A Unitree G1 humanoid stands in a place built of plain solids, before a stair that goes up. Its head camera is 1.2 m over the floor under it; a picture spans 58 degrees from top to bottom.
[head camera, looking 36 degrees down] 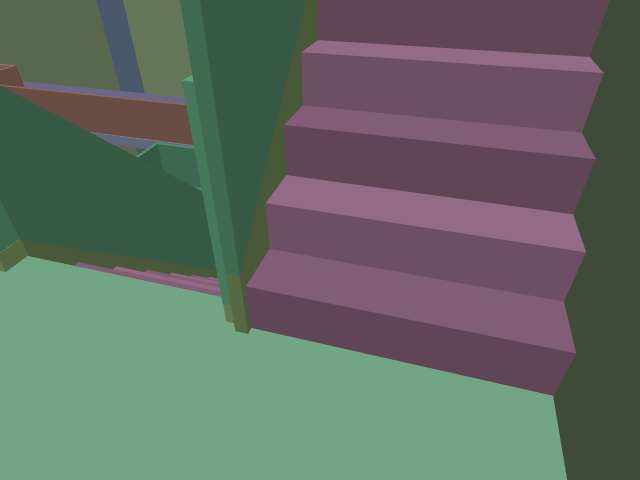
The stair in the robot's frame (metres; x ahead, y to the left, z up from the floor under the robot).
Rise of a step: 0.20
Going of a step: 0.22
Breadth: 1.03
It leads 16 degrees to the right of straight ahead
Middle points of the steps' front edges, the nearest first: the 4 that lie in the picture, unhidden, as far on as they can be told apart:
0.96 -0.24 0.21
1.17 -0.30 0.41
1.38 -0.36 0.61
1.59 -0.42 0.82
